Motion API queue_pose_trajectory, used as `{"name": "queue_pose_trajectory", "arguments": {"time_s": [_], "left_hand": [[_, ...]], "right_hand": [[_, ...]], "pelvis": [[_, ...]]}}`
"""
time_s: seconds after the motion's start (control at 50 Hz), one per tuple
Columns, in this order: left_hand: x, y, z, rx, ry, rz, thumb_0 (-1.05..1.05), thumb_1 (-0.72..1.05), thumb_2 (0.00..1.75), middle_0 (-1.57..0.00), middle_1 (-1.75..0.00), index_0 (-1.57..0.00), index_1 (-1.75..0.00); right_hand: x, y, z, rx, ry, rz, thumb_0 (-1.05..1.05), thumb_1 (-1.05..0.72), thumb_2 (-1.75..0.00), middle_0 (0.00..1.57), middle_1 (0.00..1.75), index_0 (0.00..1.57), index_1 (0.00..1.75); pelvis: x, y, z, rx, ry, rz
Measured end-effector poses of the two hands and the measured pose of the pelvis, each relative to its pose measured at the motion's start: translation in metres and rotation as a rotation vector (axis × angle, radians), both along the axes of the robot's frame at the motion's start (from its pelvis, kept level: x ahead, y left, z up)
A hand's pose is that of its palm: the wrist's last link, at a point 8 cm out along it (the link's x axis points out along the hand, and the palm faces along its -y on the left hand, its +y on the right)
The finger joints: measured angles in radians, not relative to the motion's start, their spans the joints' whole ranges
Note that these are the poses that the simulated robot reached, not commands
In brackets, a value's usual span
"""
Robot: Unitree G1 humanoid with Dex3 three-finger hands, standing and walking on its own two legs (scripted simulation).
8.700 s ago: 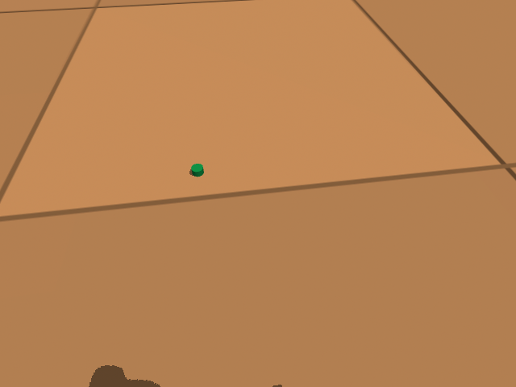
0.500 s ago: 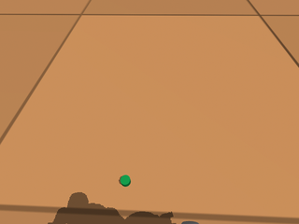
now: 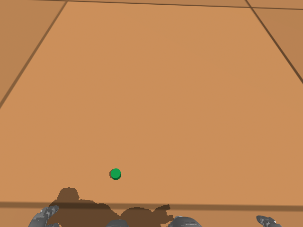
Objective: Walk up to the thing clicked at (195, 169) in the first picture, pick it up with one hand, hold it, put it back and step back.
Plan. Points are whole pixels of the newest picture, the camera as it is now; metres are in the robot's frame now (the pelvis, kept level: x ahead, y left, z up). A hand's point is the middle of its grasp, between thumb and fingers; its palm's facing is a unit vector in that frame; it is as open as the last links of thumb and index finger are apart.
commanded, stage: walk up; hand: left
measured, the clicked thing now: (116, 174) +0.49 +0.22 -0.73
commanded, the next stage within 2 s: none
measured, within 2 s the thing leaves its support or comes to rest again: neither
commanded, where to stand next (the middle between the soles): +0.08 +0.01 m, yaw -3 degrees
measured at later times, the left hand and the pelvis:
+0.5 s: hand out of the picture +0.04 +0.26 -0.13, palm faces +0.02 -0.94 -0.34, open 7.4 cm; pelvis +0.00 -0.01 +0.02, yaw +0 degrees
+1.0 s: hand out of the picture +0.12 +0.27 -0.12, palm faces -0.06 -0.90 -0.44, open 7.4 cm; pelvis +0.04 +0.00 +0.01, yaw -3 degrees
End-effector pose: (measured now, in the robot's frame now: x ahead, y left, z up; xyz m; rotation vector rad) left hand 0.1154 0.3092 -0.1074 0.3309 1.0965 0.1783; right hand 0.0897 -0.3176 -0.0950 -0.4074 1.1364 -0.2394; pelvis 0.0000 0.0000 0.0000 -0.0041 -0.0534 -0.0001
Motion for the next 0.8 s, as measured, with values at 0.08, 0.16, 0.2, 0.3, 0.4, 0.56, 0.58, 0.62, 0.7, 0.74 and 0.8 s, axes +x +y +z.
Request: {"name": "queue_pose_trajectory", "arguments": {"time_s": [0.08,0.16,0.2,0.3,0.4,0.56,0.58,0.62,0.7,0.74,0.8], "left_hand": [[-0.007,-0.004,0.003,0.009,0.012,-0.003,0.01,0.90,0.89,-0.21,-0.30,-0.20,-0.30],[-0.014,-0.004,0.003,0.011,0.033,-0.009,0.01,0.90,0.89,-0.21,-0.30,-0.20,-0.30],[-0.016,-0.005,0.002,0.006,0.037,-0.008,0.01,0.90,0.89,-0.21,-0.30,-0.20,-0.30],[-0.028,-0.008,0.001,-0.004,0.057,0.010,0.01,0.90,0.89,-0.21,-0.30,-0.20,-0.30],[-0.054,-0.012,0.007,-0.014,0.083,0.033,0.01,0.90,0.89,-0.21,-0.30,-0.20,-0.30],[-0.095,0.000,0.010,-0.015,0.172,0.117,0.01,0.90,0.89,-0.21,-0.30,-0.20,-0.30],[-0.095,0.003,0.006,-0.017,0.183,0.123,0.01,0.90,0.89,-0.21,-0.30,-0.20,-0.30],[-0.092,0.007,-0.002,-0.024,0.200,0.127,0.01,0.90,0.89,-0.21,-0.30,-0.20,-0.30],[-0.074,0.007,-0.009,-0.036,0.213,0.106,0.01,0.90,0.89,-0.20,-0.30,-0.20,-0.30],[-0.062,0.006,-0.009,-0.036,0.194,0.093,0.01,0.91,0.89,-0.20,-0.30,-0.20,-0.30],[-0.042,0.002,-0.006,-0.028,0.159,0.054,0.01,0.91,0.89,-0.20,-0.30,-0.20,-0.30]], "right_hand": [[-0.016,-0.009,-0.004,0.001,0.026,-0.020,0.00,-0.90,-0.90,0.21,0.30,0.20,0.30],[-0.038,-0.011,-0.008,-0.002,0.051,-0.036,0.00,-0.90,-0.90,0.21,0.30,0.20,0.30],[-0.051,-0.007,-0.009,0.001,0.075,-0.039,0.00,-0.90,-0.90,0.21,0.30,0.20,0.30],[-0.071,-0.002,-0.010,0.032,0.130,-0.036,0.00,-0.90,-0.90,0.21,0.30,0.20,0.30],[-0.064,-0.006,-0.005,0.059,0.114,-0.027,0.01,-0.90,-0.90,0.21,0.30,0.21,0.30],[-0.023,-0.013,0.016,-0.003,0.049,0.022,0.00,-0.90,-0.90,0.21,0.30,0.20,0.30],[-0.018,-0.012,0.017,-0.015,0.039,0.022,0.00,-0.90,-0.90,0.21,0.30,0.20,0.30],[-0.010,-0.008,0.017,-0.037,0.023,0.015,0.00,-0.90,-0.90,0.21,0.30,0.20,0.30],[0.006,0.006,0.022,-0.026,-0.007,0.011,0.00,-0.90,-0.90,0.21,0.30,0.20,0.30],[0.014,0.010,0.024,-0.015,-0.024,0.017,0.00,-0.90,-0.90,0.21,0.30,0.20,0.30],[0.025,0.014,0.022,0.014,-0.046,0.023,0.00,-0.90,-0.90,0.21,0.30,0.20,0.30]], "pelvis": [[-0.006,-0.005,0.000,0.009,0.003,0.002],[-0.013,-0.001,0.000,0.020,0.007,0.005],[-0.015,0.000,0.001,0.029,0.007,0.000],[-0.016,-0.006,0.004,0.012,0.004,-0.006],[-0.006,-0.015,0.010,0.005,0.003,-0.005],[0.012,-0.004,0.018,0.011,0.003,0.008],[0.014,-0.001,0.015,0.006,0.004,0.007],[0.017,0.004,0.011,0.004,0.005,0.002],[0.021,0.006,0.014,0.003,0.007,-0.009],[0.022,0.005,0.015,-0.001,0.007,-0.014],[0.026,0.002,0.016,-0.003,0.009,-0.029]]}}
